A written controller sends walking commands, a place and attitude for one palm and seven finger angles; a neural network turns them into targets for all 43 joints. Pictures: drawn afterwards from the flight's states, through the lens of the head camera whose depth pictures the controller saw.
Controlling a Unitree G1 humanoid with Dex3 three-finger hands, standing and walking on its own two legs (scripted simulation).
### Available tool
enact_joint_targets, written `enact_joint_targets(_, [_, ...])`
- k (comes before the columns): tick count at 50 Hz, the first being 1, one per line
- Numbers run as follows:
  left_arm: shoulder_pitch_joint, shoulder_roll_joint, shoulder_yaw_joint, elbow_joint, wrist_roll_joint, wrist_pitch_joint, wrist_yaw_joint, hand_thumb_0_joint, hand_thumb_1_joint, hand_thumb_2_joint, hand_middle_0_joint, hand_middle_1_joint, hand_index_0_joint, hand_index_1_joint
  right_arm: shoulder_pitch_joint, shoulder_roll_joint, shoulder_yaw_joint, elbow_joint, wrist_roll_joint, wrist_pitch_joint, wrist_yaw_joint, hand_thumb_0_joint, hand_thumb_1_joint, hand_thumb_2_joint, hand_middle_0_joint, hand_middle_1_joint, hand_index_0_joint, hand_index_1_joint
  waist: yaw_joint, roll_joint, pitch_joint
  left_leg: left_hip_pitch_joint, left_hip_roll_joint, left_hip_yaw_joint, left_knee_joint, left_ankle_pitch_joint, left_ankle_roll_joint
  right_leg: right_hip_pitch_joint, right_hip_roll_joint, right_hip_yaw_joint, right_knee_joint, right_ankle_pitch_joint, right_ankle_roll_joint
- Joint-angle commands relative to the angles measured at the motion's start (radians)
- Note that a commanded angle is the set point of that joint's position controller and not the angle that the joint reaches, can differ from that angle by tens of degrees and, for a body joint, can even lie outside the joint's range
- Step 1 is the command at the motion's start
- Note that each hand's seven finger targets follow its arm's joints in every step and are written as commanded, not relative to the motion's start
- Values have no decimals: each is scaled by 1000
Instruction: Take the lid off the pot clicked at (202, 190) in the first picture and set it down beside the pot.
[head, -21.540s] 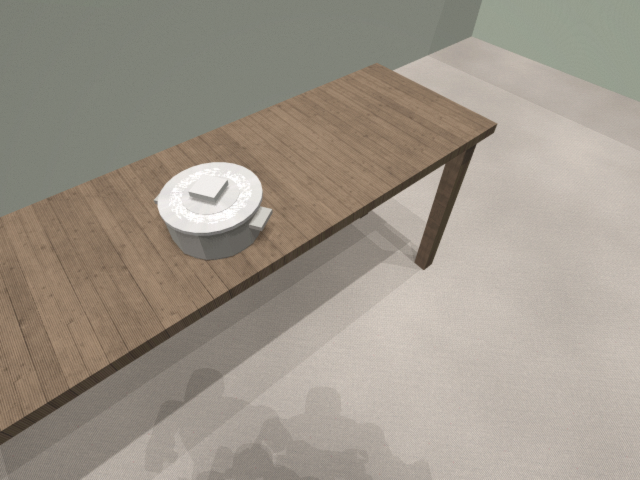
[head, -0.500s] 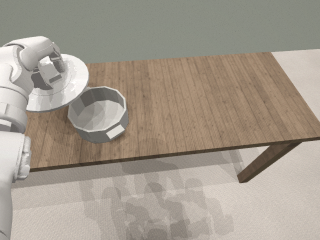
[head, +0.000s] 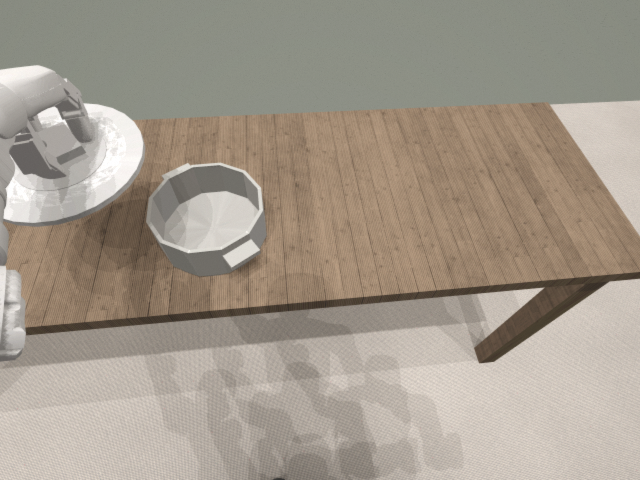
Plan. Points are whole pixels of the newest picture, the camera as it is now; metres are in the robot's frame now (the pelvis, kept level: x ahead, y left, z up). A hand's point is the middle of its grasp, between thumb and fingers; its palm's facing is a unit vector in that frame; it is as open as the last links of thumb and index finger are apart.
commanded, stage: move the lid sideways beside the pot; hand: left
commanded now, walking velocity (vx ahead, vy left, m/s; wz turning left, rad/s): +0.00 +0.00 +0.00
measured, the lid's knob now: (52, 146) +0.49 +0.32 +0.12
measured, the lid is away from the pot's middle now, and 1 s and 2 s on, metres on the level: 0.15 0.24 0.23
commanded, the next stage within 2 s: lower the lid onto the table in 1.50 s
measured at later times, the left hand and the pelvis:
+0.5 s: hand out of the picture +0.46 +0.36 +0.14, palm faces -0.40 -0.14 -0.91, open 8.1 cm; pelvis +0.00 +0.01 +0.00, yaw +0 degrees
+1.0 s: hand out of the picture +0.45 +0.39 +0.14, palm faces -0.42 -0.14 -0.90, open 8.1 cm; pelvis +0.00 +0.02 -0.01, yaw +0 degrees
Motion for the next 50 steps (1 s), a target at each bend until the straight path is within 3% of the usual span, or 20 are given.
enact_joint_targets(1, [-543, 337, 80, -210, -5, -14, 41, 0, 559, 926, -718, -1128, -779, -1150, 84, -197, -58, -62, 6, -15, -23, 0, -900, -900, 200, 300, 200, 300, -13, 78, -426, 461, 4, -56, -6, 281, 24, -81, 74, -49, -40, 209, -69])
enact_joint_targets(3, [-549, 347, 83, -234, -1, -28, 39, 0, 559, 926, -718, -1128, -779, -1150, 82, -196, -59, -69, 4, -21, -23, 0, -900, -900, 200, 300, 200, 300, -6, 119, -445, 487, 7, -60, 3, 329, 23, -90, 74, -49, -35, 218, -76])
enact_joint_targets(7, [-516, 351, 78, -176, -6, -38, 30, 0, 559, 926, -718, -1128, -779, -1150, 104, -200, -58, -57, 7, -22, -27, 0, -900, -900, 200, 300, 200, 300, -19, 114, -407, 470, 6, -57, 3, 267, 24, -113, 79, -52, -41, 174, -71])
enact_joint_targets(9, [-519, 425, 129, -201, -2, -51, 30, 0, 559, 926, -718, -1128, -779, -1150, 108, -209, -55, -56, 5, -21, -28, 0, -900, -900, 200, 300, 200, 300, -7, 125, -429, 473, 5, -61, 9, 292, 24, -95, 78, -48, -34, 197, -74])
enact_joint_targets(11, [-540, 409, 111, -225, -1, -56, 28, 0, 559, 926, -718, -1128, -779, -1150, 113, -207, -57, -57, 5, -25, -30, 0, -900, -900, 200, 300, 200, 300, -9, 137, -444, 479, 7, -60, 7, 286, 23, -96, 77, -49, -37, 190, -73])
enact_joint_targets(14, [-511, 465, 156, -220, 2, -70, 27, 0, 559, 926, -718, -1128, -779, -1150, 122, -213, -54, -55, 3, -22, -30, 0, -900, -900, 200, 300, 200, 300, -2, 138, -463, 491, 8, -66, 25, 353, 23, -91, 79, -49, -26, 226, -73])
enact_joint_targets(17, [-488, 438, 128, -168, -2, -67, 16, 0, 559, 926, -718, -1128, -779, -1150, 128, -214, -54, -50, 7, -22, -27, 0, -900, -900, 200, 300, 200, 300, -8, 122, -412, 463, 10, -61, 21, 309, 23, -117, 82, -57, -29, 198, -72])
enact_joint_targets(19, [-480, 474, 151, -174, 7, -72, 13, 0, 559, 926, -718, -1128, -779, -1150, 129, -217, -52, -52, 6, -16, -25, 0, -900, -900, 200, 300, 200, 300, -4, 130, -439, 461, 4, -58, 37, 346, 24, -103, 83, -49, -18, 227, -71])
enact_joint_targets(23, [-491, 452, 121, -186, 2, -87, -5, 0, 559, 926, -718, -1128, -779, -1150, 126, -217, -51, -58, 10, -16, -27, 0, -900, -900, 200, 300, 200, 300, -7, 157, -425, 474, 12, -65, 40, 374, 20, -147, 85, -57, -14, 206, -73])
enact_joint_targets(26, [-507, 511, 167, -216, -1, -99, -10, 0, 559, 926, -718, -1128, -779, -1150, 144, -222, -53, -50, 4, -11, -29, 0, -900, -900, 200, 300, 200, 300, -5, 152, -462, 493, 15, -72, 57, 379, 21, -143, 88, -59, -10, 201, -68])
enact_joint_targets(28, [-508, 488, 146, -229, -6, -109, -16, 0, 559, 926, -718, -1128, -779, -1150, 137, -218, -50, -58, 7, -13, -31, 0, -900, -900, 200, 300, 200, 300, -6, 178, -473, 506, 17, -75, 60, 442, 17, -158, 87, -60, 0, 218, -71])
enact_joint_targets(29, [-497, 518, 173, -204, 0, -110, -13, 0, 559, 926, -718, -1128, -779, -1150, 150, -223, -51, -45, 3, -10, -31, 0, -900, -900, 200, 300, 200, 300, -6, 173, -466, 510, 18, -78, 71, 422, 19, -168, 89, -61, 1, 202, -68])
enact_joint_targets(30, [-478, 485, 143, -172, -5, -108, -16, 0, 559, 926, -718, -1128, -779, -1150, 151, -219, -48, -47, 7, -10, -32, 0, -900, -900, 200, 300, 200, 300, -15, 161, -445, 489, 15, -70, 69, 404, 19, -177, 92, -60, 2, 193, -66])
enact_joint_targets(32, [-459, 543, 182, -149, -2, -112, -15, 0, 559, 926, -718, -1128, -779, -1150, 154, -224, -44, -47, 9, -9, -32, 0, -900, -900, 200, 300, 200, 300, -8, 126, -440, 442, 8, -62, 71, 359, 25, -148, 91, -57, 6, 202, -66])
enact_joint_targets(36, [-505, 561, 180, -210, 8, -123, -21, 0, 559, 926, -718, -1128, -779, -1150, 156, -227, -42, -50, 8, -7, -34, 0, -900, -900, 200, 300, 200, 300, -5, 180, -464, 476, 15, -76, 79, 385, 18, -172, 91, -62, 12, 186, -69])
enact_joint_targets(39, [-489, 526, 155, -194, 0, -130, -29, 0, 559, 926, -718, -1128, -779, -1150, 159, -227, -42, -48, 8, -11, -37, 0, -900, -900, 200, 300, 200, 300, -11, 203, -451, 496, 19, -83, 84, 399, 14, -209, 92, -65, 14, 163, -68])
enact_joint_targets(42, [-488, 510, 143, -193, -13, -129, -38, 0, 559, 926, -718, -1128, -779, -1150, 165, -228, -44, -45, 9, -13, -38, 0, -900, -900, 200, 300, 200, 300, -16, 166, -453, 478, 19, -76, 81, 354, 19, -203, 93, -65, 11, 156, -66])
enact_joint_targets(45, [-511, 501, 140, -230, -14, -135, -38, 0, 559, 926, -718, -1128, -779, -1150, 166, -227, -45, -42, 6, -13, -39, 0, -900, -900, 200, 300, 200, 300, -13, 209, -474, 522, 26, -88, 86, 434, 11, -221, 94, -67, 18, 164, -68])
enact_joint_targets(47, [-470, 515, 156, -180, -16, -133, -35, 0, 559, 926, -718, -1128, -779, -1150, 172, -227, -43, -43, 9, -16, -40, 0, -900, -900, 200, 300, 200, 300, -15, 151, -448, 473, 20, -81, 82, 356, 18, -207, 93, -65, 12, 148, -66])
enact_joint_targets(50, [-491, 493, 123, -181, -13, -130, -35, 0, 559, 926, -718, -1128, -779, -1150, 168, -229, -39, -38, 13, -17, -39, 0, -900, -900, 200, 300, 200, 300, -19, 169, -426, 459, 20, -76, 74, 329, 16, -215, 92, -63, 14, 145, -68])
